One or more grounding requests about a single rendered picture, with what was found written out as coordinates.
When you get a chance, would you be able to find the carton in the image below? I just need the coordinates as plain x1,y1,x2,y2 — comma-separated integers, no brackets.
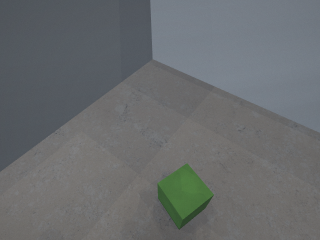
157,163,214,229

